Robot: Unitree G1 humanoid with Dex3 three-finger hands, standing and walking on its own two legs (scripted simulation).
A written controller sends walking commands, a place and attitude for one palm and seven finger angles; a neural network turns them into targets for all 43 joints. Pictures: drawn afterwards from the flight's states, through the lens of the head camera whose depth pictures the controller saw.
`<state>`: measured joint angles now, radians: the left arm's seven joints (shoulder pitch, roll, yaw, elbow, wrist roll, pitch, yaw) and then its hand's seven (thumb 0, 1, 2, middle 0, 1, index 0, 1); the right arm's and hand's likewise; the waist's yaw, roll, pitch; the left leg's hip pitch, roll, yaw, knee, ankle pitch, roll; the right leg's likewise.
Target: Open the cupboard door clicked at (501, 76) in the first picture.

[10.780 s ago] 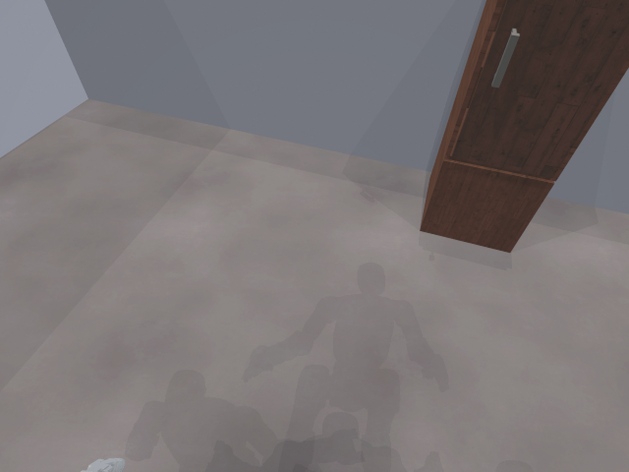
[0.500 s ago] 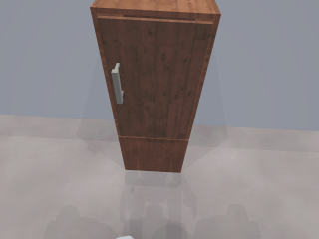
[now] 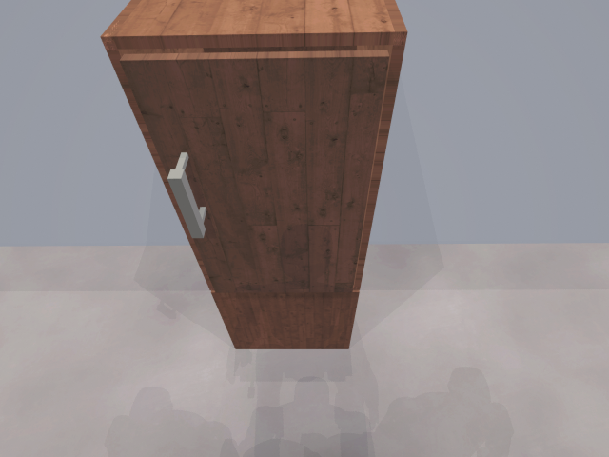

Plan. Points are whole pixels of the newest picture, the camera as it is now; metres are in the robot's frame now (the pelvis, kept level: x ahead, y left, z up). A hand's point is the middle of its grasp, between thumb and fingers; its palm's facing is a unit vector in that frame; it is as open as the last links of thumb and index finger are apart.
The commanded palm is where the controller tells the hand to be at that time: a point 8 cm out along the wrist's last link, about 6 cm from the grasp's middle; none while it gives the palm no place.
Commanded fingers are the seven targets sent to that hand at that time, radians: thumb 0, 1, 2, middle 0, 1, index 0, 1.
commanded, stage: come to a stop and stand still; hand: left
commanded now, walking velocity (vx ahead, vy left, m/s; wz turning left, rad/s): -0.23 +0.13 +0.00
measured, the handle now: (191, 197) +0.50 +0.21 +0.03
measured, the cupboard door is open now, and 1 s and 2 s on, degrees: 0 0 0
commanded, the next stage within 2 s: look again from close up in 1.08 s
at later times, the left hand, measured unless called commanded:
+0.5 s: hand out of the picture +0.00 +0.20 -0.17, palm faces +0.02 -0.98 -0.22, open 7.3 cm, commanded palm none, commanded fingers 0.00 0.90 0.90 -0.20 -0.30 -0.20 -0.30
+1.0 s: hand out of the picture -0.09 +0.16 -0.17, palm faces +0.03 -0.99 -0.13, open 7.3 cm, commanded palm none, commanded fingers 0.00 0.90 0.90 -0.20 -0.30 -0.20 -0.30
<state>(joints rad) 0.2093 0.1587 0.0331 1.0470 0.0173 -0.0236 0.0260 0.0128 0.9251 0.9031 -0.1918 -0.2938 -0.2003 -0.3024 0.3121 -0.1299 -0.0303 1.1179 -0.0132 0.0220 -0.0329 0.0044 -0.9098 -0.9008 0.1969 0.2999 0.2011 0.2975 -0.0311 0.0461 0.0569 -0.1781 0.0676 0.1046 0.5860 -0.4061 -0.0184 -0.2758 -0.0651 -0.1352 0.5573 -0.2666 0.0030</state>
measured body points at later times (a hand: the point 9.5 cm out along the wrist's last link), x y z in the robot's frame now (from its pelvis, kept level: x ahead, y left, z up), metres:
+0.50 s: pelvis -0.03 +0.02 +0.01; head +0.00 +0.02 +0.45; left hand +0.00 +0.25 -0.15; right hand +0.04 -0.20 -0.15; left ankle -0.01 +0.10 -0.73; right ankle -0.06 -0.10 -0.73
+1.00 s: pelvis -0.06 +0.02 +0.01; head -0.06 +0.02 +0.46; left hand -0.09 +0.21 -0.15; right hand -0.12 -0.18 -0.15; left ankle -0.01 +0.10 -0.73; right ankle -0.06 -0.10 -0.73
